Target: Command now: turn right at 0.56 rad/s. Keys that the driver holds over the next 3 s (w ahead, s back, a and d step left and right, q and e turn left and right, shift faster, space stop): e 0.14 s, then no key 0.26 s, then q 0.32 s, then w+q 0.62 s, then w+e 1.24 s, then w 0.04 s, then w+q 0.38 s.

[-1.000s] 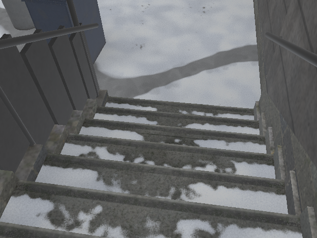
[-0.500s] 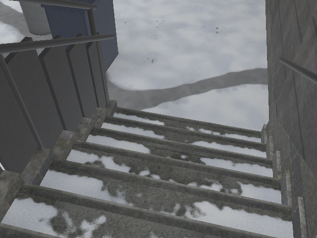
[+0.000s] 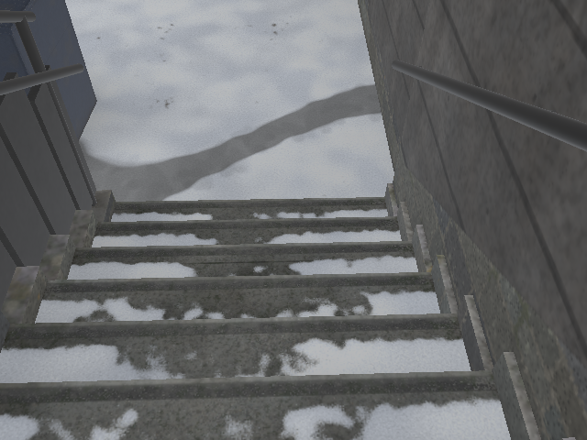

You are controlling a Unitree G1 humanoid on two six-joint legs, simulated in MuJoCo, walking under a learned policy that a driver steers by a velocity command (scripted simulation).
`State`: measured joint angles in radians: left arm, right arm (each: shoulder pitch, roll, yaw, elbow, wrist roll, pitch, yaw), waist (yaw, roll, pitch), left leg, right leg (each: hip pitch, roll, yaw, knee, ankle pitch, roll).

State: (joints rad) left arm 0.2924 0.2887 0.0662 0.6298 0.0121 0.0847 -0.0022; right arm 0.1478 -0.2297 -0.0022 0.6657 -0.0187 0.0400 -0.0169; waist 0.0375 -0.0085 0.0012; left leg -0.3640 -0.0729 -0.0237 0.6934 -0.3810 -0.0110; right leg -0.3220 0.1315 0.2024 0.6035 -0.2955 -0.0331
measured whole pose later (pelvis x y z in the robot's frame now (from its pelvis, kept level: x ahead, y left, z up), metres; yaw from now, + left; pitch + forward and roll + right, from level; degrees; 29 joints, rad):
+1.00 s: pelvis +0.02 -0.02 +0.01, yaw +6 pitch +0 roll +1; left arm 0.42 0.29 0.05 0.76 0.02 -0.02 0.03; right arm 0.21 -0.28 -0.06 0.64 -0.03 0.08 0.05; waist 0.05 0.00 -0.03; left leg -0.54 -0.04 -0.02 0.97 -0.27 0.03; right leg -0.18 -0.06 -0.14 0.49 -0.31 -0.03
